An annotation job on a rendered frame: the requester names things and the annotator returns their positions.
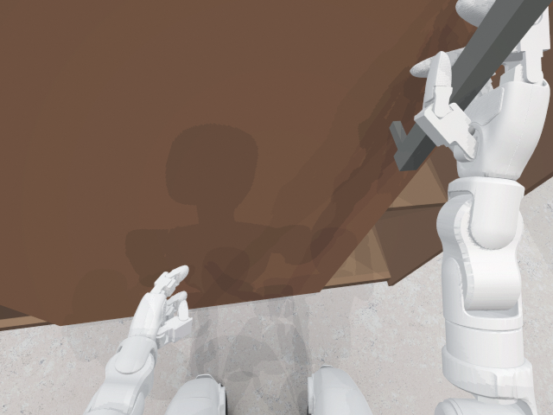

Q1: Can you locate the robot left thigh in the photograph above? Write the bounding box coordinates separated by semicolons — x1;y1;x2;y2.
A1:
164;378;226;415

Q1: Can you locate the robot left forearm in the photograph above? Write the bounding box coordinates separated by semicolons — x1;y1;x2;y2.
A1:
83;335;157;415

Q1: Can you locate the robot thigh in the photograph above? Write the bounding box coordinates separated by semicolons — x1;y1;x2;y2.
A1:
308;367;373;415
164;378;226;415

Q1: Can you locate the right robot hand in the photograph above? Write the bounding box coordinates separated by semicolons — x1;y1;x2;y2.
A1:
410;0;550;181

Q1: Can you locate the left robot hand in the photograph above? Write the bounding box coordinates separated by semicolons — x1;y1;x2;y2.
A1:
128;265;193;350

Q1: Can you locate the handle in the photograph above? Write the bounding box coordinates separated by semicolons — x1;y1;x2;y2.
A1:
390;0;553;171

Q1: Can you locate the robot right forearm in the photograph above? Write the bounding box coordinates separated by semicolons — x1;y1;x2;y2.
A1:
436;176;538;415

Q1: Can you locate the robot right thigh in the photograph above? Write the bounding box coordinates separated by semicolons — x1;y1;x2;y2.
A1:
308;367;373;415

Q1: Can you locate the right robot upper arm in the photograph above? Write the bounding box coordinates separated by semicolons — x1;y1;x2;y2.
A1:
434;398;525;415

